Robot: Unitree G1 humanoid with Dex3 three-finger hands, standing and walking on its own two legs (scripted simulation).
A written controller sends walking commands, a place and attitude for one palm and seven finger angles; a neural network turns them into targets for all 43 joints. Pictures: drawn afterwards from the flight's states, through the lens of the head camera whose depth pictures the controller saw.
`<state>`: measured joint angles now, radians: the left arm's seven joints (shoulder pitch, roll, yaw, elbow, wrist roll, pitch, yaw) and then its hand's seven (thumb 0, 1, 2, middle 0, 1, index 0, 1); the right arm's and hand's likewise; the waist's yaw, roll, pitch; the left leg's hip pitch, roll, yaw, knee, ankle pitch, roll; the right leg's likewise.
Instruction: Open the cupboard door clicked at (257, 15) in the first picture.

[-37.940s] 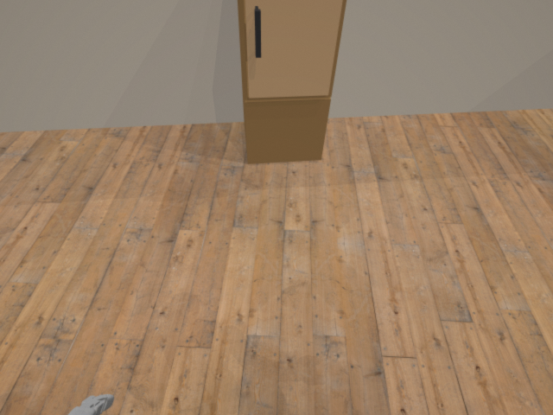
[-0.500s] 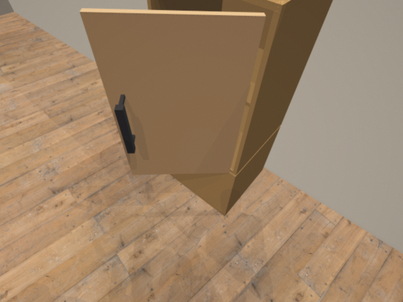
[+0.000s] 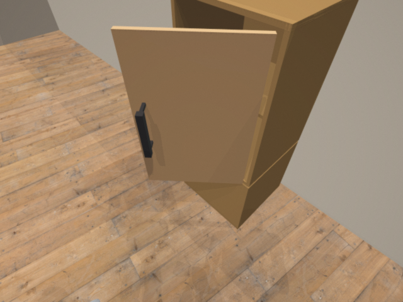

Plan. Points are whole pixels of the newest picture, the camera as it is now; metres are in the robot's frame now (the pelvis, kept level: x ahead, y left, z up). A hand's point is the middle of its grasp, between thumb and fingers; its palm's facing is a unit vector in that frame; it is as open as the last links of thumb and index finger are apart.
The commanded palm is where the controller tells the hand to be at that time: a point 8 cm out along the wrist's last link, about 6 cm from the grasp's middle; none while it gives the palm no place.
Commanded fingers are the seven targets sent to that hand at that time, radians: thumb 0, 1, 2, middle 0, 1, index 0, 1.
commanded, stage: raise the hand with hooked fingers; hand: left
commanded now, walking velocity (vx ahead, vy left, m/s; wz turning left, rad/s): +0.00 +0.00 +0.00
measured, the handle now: (146, 131) +0.59 +0.22 -0.04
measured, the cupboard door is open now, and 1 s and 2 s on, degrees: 43 43 43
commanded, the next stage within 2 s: move the hooked fingers beside the handle in 2.00 s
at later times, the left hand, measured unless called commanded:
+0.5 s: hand (98, 279) +0.17 +0.22 -0.05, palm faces +0.14 -0.99 -0.08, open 9.6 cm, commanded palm +0.16 +0.27 -0.05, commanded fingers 0.00 0.18 0.59 -0.25 -0.76 -0.25 -0.76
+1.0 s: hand (99, 252) +0.22 +0.25 -0.06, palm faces -0.03 -1.00 -0.06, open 12.6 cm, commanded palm +0.20 +0.31 -0.04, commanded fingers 0.00 -0.41 0.34 -0.29 -1.14 -0.29 -1.14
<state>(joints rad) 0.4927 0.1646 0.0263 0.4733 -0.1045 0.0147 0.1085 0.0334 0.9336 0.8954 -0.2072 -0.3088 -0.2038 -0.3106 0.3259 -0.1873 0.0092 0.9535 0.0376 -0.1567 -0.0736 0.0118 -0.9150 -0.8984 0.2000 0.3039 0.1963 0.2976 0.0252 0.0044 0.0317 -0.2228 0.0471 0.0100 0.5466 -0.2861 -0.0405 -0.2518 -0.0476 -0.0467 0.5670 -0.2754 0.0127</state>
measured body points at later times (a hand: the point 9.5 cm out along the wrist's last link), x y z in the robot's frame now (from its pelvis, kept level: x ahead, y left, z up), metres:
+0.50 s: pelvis -0.02 +0.01 -0.10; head +0.06 +0.04 +0.34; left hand +0.16 +0.28 -0.04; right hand +0.22 -0.21 -0.16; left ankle +0.01 +0.14 -0.73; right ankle +0.02 -0.13 -0.73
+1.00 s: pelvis -0.01 +0.02 -0.10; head +0.08 +0.04 +0.34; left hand +0.22 +0.30 -0.06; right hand +0.18 -0.23 -0.17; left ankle +0.01 +0.15 -0.73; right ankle +0.02 -0.13 -0.73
